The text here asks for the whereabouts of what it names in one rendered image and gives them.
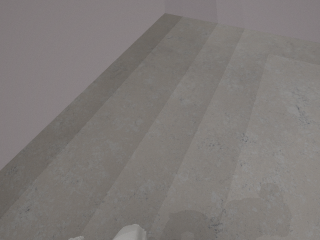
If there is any left robot thigh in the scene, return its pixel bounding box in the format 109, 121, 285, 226
113, 225, 147, 240

